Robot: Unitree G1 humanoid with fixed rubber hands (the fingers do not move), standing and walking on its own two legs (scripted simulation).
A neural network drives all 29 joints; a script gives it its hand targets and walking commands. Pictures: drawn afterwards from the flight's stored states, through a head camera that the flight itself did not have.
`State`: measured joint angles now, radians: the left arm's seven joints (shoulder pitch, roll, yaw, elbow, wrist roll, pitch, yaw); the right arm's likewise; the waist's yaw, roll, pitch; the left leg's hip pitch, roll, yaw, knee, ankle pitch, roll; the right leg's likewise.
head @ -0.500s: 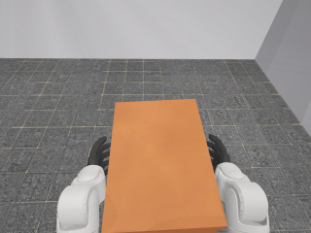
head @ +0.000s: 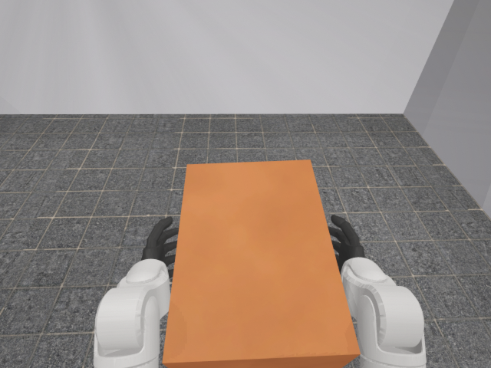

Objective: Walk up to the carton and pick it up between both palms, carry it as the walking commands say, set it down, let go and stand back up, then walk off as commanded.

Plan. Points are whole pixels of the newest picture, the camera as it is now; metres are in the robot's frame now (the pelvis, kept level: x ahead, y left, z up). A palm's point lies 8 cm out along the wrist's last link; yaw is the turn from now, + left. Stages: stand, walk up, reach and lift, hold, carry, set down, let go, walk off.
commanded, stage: carry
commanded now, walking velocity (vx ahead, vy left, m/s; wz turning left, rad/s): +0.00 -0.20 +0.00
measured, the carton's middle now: (253, 283) +0.25 +0.00 +0.03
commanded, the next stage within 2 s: none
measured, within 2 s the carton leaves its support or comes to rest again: neither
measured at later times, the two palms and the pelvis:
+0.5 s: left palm (216, 273) +0.23 +0.06 +0.09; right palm (413, 288) +0.22 -0.22 +0.09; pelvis -0.03 -0.07 +0.00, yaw -1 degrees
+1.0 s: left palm (214, 261) +0.24 +0.06 +0.10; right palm (407, 269) +0.24 -0.22 +0.10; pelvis -0.01 -0.07 +0.00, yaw -1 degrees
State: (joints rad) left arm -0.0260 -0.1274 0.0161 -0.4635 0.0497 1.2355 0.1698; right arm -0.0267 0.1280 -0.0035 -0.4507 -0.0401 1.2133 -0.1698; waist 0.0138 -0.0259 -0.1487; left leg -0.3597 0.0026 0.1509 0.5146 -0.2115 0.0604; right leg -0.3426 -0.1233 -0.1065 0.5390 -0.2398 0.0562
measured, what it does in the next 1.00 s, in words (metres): shifts its weight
